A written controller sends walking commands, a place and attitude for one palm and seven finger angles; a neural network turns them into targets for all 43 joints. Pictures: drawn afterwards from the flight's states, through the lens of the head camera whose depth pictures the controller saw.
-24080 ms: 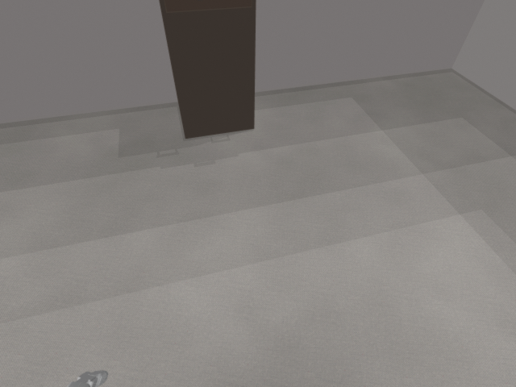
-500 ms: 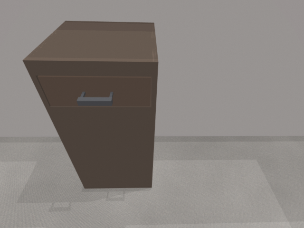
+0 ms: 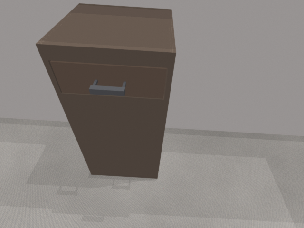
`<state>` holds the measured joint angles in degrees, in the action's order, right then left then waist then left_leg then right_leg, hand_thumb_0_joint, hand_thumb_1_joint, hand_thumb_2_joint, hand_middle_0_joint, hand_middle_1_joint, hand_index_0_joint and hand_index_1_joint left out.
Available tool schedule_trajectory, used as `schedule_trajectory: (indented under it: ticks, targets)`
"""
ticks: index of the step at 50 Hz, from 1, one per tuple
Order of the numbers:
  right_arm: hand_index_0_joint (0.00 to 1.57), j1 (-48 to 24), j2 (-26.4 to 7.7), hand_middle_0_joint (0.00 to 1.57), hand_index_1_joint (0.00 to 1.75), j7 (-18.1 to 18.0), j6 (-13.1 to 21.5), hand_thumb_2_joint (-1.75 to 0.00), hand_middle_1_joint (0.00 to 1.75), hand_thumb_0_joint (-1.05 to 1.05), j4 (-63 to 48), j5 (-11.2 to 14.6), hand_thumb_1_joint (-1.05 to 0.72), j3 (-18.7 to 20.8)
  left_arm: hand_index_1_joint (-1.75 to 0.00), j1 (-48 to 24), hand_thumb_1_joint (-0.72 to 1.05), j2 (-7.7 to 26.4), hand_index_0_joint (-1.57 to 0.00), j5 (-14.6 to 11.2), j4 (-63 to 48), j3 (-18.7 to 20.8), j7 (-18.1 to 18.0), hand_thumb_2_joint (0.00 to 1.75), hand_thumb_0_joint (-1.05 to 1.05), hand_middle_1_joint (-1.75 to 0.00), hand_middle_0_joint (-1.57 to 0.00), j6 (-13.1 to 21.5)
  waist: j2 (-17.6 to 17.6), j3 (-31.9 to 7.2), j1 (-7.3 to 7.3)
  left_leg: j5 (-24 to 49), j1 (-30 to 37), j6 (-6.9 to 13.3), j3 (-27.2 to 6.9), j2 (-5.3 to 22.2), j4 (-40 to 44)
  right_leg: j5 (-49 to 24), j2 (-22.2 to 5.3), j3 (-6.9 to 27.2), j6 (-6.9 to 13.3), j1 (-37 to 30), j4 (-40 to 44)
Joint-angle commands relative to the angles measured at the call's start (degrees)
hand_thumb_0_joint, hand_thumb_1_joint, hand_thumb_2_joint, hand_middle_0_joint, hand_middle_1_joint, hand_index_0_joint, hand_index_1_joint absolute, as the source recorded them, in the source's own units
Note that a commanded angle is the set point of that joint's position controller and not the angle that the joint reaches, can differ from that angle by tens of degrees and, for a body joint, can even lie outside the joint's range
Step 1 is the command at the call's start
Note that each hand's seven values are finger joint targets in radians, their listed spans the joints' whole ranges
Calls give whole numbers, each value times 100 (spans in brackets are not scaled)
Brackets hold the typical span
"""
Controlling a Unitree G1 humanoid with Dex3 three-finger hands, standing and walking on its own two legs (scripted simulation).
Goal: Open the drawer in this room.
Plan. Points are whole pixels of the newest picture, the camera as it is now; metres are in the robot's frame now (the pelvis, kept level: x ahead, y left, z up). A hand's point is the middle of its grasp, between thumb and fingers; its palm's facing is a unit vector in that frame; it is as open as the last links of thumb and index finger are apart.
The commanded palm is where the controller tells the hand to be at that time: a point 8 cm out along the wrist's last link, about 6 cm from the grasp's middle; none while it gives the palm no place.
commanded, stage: shuffle to correct the standing spot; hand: left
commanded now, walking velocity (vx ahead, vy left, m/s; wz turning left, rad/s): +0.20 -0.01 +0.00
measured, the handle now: (108, 86) +0.57 +0.20 +0.05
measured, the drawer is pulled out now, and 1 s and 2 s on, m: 0.00 0.00 0.00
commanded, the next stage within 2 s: come to a stop and stand still in 0.04 s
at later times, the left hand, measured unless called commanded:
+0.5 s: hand out of the picture +0.16 +0.16 -0.17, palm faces +0.01 -0.97 -0.23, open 7.3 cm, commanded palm none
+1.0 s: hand out of the picture +0.04 +0.21 -0.17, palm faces +0.04 -0.98 -0.21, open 7.3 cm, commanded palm none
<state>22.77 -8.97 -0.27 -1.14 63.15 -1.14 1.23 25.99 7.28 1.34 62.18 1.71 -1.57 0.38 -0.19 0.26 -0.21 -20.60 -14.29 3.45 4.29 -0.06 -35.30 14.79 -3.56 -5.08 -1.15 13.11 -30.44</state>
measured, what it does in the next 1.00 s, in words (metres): steps on the spot: right foot, then left foot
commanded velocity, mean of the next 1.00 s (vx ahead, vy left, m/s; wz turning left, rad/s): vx -0.05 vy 0.00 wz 0.00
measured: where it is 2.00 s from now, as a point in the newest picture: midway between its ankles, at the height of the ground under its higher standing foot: outside the picture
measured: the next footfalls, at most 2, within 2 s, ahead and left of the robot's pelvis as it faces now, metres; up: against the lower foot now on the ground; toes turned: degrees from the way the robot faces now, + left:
right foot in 0.42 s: +0.19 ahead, -0.13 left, +0.00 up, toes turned -7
left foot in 0.72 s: +0.11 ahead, +0.12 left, +0.00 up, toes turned -1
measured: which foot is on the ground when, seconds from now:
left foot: down 0.00-0.46, up 0.48-0.70, down 0.72-1.00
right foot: down 0.00-0.04, up 0.06-0.40, down 0.42-0.72, up 0.74-0.98, down 1.00-1.00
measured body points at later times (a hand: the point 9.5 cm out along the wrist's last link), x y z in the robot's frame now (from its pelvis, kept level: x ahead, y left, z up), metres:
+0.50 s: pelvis +0.09 -0.01 +0.00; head +0.12 -0.02 +0.44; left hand +0.16 +0.21 -0.15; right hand +0.02 -0.20 -0.17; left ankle +0.01 +0.08 -0.71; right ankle +0.15 -0.13 -0.73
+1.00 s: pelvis +0.04 +0.03 +0.01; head +0.05 +0.03 +0.46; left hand +0.04 +0.26 -0.15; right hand +0.08 -0.20 -0.15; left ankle +0.07 +0.12 -0.73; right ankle +0.01 -0.09 -0.73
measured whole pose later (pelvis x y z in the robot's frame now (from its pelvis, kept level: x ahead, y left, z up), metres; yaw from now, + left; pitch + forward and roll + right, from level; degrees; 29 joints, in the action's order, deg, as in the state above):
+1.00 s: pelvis +0.04 +0.03 +0.01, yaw -1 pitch +0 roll +1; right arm 13.8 -8.9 -1.5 -0.3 58.8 -0.9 1.7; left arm 18.6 9.3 1.1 59.5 1.6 -1.8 -1.6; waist 1.5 0.9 -0.6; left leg -11.5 -14.4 3.2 6.2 -2.0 -26.3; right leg 18.2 -3.0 -1.6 -1.4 10.3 -29.6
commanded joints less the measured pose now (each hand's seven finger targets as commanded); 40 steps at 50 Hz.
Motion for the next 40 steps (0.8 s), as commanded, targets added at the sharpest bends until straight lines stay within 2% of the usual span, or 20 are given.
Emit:
schedule_trajectory:
  ticks: [1, 2, 3, 5, 7, 12, 14, 18, 19, 20, 21, 22, 23, 24, 30, 34, 35, 36, 37, 40]
  targets:
    - [20, 934, -401, 20, 30, -68, 198, -90, 30, 0, -60, -7, -90, 125, -30, -344, 90, 486, -20, 5, -403, 120, 2, 90, 0, -30, -20, 7, -466, 806, 473, -1373, 696, 130, -976, 622, 1470, 2231, -211, 555, 448, 1889, 232]
    - [20, 1346, -793, 20, 30, -110, 236, -90, 30, 0, 60, -49, -90, 221, -30, -572, 90, 166, -20, 21, -538, 52, 23, 90, 0, -30, -20, 7, -1627, 1121, 653, -2567, 721, 396, -2444, 1608, 2644, 1630, 335, -230, 219, 2510, -1317]
    - [20, 1336, -903, 20, 30, -154, 271, -90, 30, 0, 99, -25, -90, 238, -30, -834, 90, 185, -20, 84, -653, 42, 24, 90, 0, -30, -20, 25, -1631, 1577, 619, -2754, 419, 660, -3062, 2066, 3192, 1275, 97, 120, 255, 2794, -2192]
    - [20, 877, -642, 20, 30, -175, 365, -90, 30, 0, 4, 4, -90, 133, -30, -719, 90, 220, -20, 84, -551, 92, 112, 90, 0, -30, -20, 84, -613, 1607, 336, -1713, 276, 780, -2682, 1961, 3131, 610, -261, 406, 255, 2847, -2831]
    - [20, 772, -462, 20, 30, -193, 491, -90, 30, 0, -23, 13, -90, 64, -30, -591, 90, 161, -20, 62, -417, 100, 175, 90, 0, -30, -20, 120, -131, 1308, 220, -201, 561, 694, -1958, 1756, 2960, 67, -362, 353, 156, 2696, -2826]
    - [20, 714, -302, 20, 30, -317, 568, -90, 30, 0, 84, 33, -90, -57, -30, -576, 90, -78, -20, -22, -381, 13, 73, 90, 0, -30, -20, 23, -299, 472, 53, 4953, 1016, 386, -531, 1289, 1982, -444, -130, 119, 0, 1750, -1811]
    - [20, 597, -281, 20, 30, -330, 502, -90, 30, 0, 151, 25, -90, -61, -30, -668, 90, -48, -20, -55, -357, -9, 10, 90, 0, -30, -20, -8, -721, 439, 47, 5602, 876, 275, -355, 1223, 1727, -585, -32, 59, 35, 1225, -1230]
    - [20, 514, -362, 20, 30, -325, 347, -90, 30, 0, 184, 35, -90, 76, -30, -628, 90, 224, -20, -40, -423, 35, -59, 90, 0, -30, -20, -19, -707, 531, -21, 5264, 734, 242, -431, 1218, 1193, -744, 87, -8, 114, 428, -195]
    - [20, 527, -355, 20, 30, -316, 318, -90, 30, 0, 169, 53, -90, 118, -30, -477, 90, 349, -20, -23, -423, 68, -82, 90, 0, -30, -20, 7, -508, 444, -103, 5092, 732, 151, -472, 1140, 866, -1137, 90, 4, 119, 123, 180]
    - [20, 535, -332, 20, 30, -305, 285, -90, 30, 0, 131, 73, -90, 151, -30, -224, 90, 517, -20, -10, -382, 113, -114, 90, 0, -30, -20, 50, -237, 165, -184, 4485, 517, -6, -383, 952, 423, -2639, -118, 207, 189, -437, 255]
    - [20, 691, -205, 20, 30, -277, 249, -90, 30, 0, 77, 104, -90, 180, -30, -115, 90, 789, -20, -1, -377, 160, -163, 90, 0, -30, -20, 87, 273, -198, -109, 3148, -80, -182, -251, 550, -244, -4791, -772, 950, 523, -1101, -93]
    - [20, 813, -35, 20, 30, -243, 218, -90, 30, 0, 87, 138, -90, 205, -30, -23, 90, 1018, -20, -25, -327, 208, -181, 90, 0, -30, -20, 115, 569, -477, -81, 737, -522, -314, -75, 38, -951, -6521, -1608, 1391, 1029, -1541, -85]
    - [20, 655, 52, 20, 30, -256, 175, -90, 30, 0, 16, 160, -90, 227, -30, 35, 90, 1109, -20, -26, -303, 232, -199, 90, 0, -30, -20, 137, 839, -610, -103, -1270, -637, -356, -125, -85, -1794, -7065, -2098, 1501, 1488, -1531, 176]
    - [20, 349, 49, 20, 30, -258, 107, -90, 30, 0, -74, 167, -90, 216, -30, -162, 90, 1069, -20, -11, -367, 263, -232, 90, 0, -30, -20, 123, 1185, -714, -158, -1605, -683, -350, -437, 58, -2338, -6464, -2104, 1680, 1678, -1263, 356]
    - [20, 44, 80, 20, 30, -115, -114, -90, 30, 0, -264, 68, -90, 264, -30, -1374, 90, 1008, -20, 55, -897, 336, -222, 90, 0, -30, -20, -117, 996, -154, 144, -729, -315, -469, -198, 140, -1671, -2731, -1398, 901, 1159, 413, 939]
    - [20, 410, -64, 20, 30, -81, -21, -90, 30, 0, -279, 43, -90, 260, -30, -1545, 90, 989, -20, 14, -1018, 353, -139, 90, 0, -30, -20, -231, 597, -68, 351, 627, 754, -430, -2, 97, 536, -51, -909, 797, 615, 1266, 535]
    - [20, 333, -363, 20, 30, -82, 22, -90, 30, 0, -353, 18, -90, 301, -30, -1439, 90, 766, -20, -29, -1062, 306, -99, 90, 0, -30, -20, -281, -347, 122, 312, 232, 579, -299, -773, 552, 1265, 731, -449, 559, 389, 1587, -85]
    - [20, 137, -847, 20, 30, -84, 60, -90, 30, 0, -578, -45, -90, 398, -30, -1305, 90, 437, -20, -60, -1157, 252, -76, 90, 0, -30, -20, -316, -1780, 402, 285, -221, -220, 80, -2263, 1705, 2310, 1499, 177, 110, 41, 1744, -1156]
    - [20, -362, -1052, 20, 30, -99, 49, -90, 30, 0, -797, -89, -90, 402, -30, -1474, 90, 480, -20, -48, -1182, 250, -78, 90, 0, -30, -20, -322, -1663, 715, 231, -444, -1284, 578, -2649, 2122, 2734, 1417, 183, 504, 68, 1286, -1950]
    - [20, -1313, -764, 20, 30, -148, 85, -90, 30, 0, -988, -95, -90, 228, -30, -968, 90, 500, -20, 40, -838, 269, -6, 90, 0, -30, -20, -336, -918, 721, -207, -544, -1643, 436, -1564, 1421, 2621, 614, 146, 635, 63, 713, -2819]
